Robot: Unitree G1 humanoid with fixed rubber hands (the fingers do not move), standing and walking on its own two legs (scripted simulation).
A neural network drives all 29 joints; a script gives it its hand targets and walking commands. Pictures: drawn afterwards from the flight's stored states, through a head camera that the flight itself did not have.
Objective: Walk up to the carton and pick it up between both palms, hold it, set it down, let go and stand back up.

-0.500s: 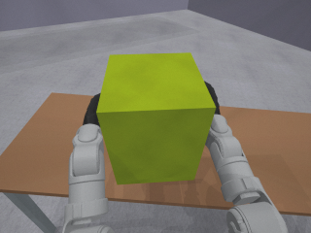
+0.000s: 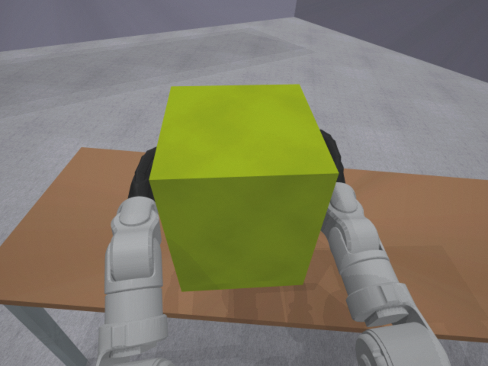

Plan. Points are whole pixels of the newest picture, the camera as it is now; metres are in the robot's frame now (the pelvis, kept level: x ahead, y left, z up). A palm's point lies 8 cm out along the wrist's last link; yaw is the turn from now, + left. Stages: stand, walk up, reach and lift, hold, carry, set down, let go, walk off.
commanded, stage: hold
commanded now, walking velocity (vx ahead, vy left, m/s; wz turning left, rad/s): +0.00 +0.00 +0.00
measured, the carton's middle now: (239, 189) +0.36 +0.00 +0.16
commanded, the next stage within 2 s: none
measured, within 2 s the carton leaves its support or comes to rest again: neither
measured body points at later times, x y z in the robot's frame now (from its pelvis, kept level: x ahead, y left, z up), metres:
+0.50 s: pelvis +0.00 +0.00 +0.00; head -0.02 +0.03 +0.45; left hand +0.37 +0.15 +0.15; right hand +0.38 -0.15 +0.17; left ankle +0.02 +0.10 -0.75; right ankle +0.03 -0.10 -0.75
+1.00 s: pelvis +0.00 +0.00 +0.00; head -0.03 +0.04 +0.45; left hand +0.37 +0.15 +0.15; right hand +0.38 -0.15 +0.18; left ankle +0.02 +0.10 -0.75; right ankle +0.03 -0.10 -0.75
